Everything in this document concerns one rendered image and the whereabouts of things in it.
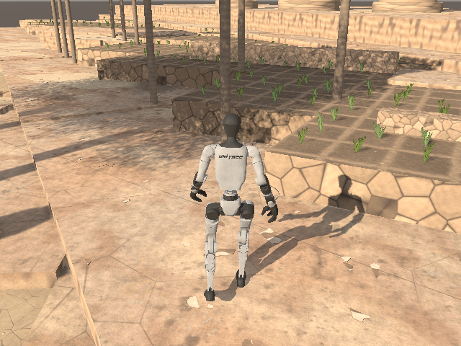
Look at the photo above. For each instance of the right robot upper arm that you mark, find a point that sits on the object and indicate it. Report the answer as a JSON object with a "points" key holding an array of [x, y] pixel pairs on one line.
{"points": [[257, 162]]}

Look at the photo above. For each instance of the left robot upper arm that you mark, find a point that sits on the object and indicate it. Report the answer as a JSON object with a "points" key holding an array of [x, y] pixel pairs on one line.
{"points": [[208, 151]]}

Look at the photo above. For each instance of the robot left hand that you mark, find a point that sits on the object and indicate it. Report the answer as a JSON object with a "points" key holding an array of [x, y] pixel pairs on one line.
{"points": [[194, 197]]}

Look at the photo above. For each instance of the right robot shin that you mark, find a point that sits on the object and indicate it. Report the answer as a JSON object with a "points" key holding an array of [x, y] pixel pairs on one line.
{"points": [[243, 250]]}

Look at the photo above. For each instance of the robot head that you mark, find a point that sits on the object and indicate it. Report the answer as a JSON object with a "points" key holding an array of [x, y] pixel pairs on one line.
{"points": [[232, 124]]}

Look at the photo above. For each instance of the robot left forearm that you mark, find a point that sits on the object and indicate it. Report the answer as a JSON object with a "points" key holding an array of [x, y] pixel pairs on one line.
{"points": [[196, 185]]}

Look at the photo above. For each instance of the robot right forearm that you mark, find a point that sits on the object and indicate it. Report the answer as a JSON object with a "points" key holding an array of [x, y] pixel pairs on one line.
{"points": [[267, 193]]}

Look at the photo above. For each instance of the robot right hand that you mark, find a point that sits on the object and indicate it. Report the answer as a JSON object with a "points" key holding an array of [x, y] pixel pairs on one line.
{"points": [[273, 211]]}

